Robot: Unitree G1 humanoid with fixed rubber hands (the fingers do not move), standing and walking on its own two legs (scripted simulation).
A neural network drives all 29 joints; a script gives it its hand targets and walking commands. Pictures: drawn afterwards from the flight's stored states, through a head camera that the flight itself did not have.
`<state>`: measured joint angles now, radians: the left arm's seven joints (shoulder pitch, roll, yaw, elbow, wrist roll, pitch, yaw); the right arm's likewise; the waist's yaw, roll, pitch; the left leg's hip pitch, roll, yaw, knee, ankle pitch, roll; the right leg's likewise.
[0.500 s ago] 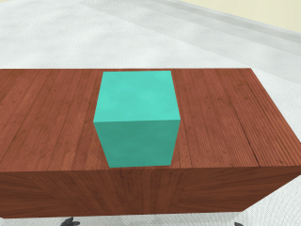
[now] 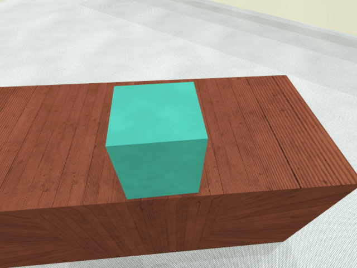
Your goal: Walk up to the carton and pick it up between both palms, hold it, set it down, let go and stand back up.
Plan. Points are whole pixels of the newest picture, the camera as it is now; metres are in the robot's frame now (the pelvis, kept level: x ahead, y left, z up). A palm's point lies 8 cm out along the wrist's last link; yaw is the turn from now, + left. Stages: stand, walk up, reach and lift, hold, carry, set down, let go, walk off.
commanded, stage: stand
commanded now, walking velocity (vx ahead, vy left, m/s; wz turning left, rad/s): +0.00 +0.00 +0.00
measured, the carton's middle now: (159, 142) +0.43 +0.05 +0.01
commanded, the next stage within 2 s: none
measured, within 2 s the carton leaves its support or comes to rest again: neither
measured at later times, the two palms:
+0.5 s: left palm out of the picture +0.05 +0.24 -0.13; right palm out of the picture +0.01 -0.23 -0.14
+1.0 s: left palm out of the picture +0.02 +0.23 -0.14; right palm out of the picture -0.02 -0.21 -0.14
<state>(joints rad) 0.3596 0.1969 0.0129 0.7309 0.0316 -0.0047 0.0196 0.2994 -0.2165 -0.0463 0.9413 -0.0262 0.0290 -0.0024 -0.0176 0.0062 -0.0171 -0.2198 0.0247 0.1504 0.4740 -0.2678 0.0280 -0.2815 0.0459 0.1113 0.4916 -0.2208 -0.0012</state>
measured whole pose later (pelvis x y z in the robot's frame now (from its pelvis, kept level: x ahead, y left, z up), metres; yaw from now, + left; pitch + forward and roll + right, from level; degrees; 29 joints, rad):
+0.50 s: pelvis +0.02 +0.01 +0.00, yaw -1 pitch +0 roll +0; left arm 0.35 0.18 0.01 0.89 0.02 0.00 0.04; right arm 0.30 -0.19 -0.04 1.06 -0.02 0.03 -0.03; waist -0.02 -0.01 0.00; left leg -0.16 0.02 0.16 0.45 -0.29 0.03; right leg -0.23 0.04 0.13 0.49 -0.25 0.00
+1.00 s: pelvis +0.02 +0.02 +0.00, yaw -1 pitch -2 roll +0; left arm 0.32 0.14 -0.01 1.05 0.02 0.01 0.05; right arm 0.31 -0.15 -0.03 1.13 -0.01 0.02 -0.04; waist -0.03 -0.01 0.02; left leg -0.12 0.00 0.16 0.44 -0.29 0.04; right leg -0.19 0.03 0.14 0.47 -0.24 0.02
